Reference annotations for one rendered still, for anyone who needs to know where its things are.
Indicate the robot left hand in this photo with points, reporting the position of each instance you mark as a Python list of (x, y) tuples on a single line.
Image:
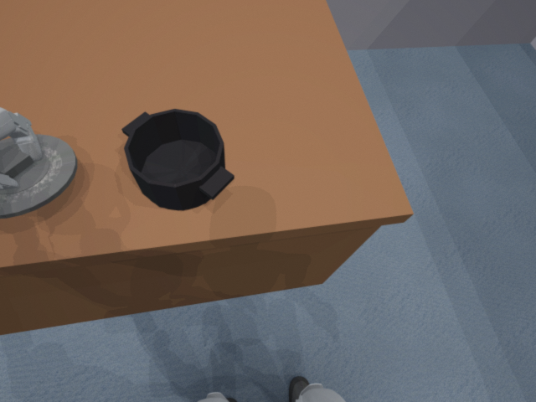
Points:
[(19, 129)]

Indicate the knob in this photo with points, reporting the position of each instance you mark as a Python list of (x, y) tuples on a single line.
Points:
[(13, 161)]

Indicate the pot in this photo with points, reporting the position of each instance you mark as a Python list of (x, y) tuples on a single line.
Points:
[(177, 158)]

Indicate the table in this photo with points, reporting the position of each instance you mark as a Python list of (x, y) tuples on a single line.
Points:
[(313, 179)]

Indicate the lid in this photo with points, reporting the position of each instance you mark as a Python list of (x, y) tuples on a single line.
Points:
[(41, 182)]

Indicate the right robot foot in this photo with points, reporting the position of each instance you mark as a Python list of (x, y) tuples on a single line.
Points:
[(297, 385)]

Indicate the right robot shin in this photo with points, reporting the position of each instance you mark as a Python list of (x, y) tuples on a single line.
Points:
[(312, 386)]

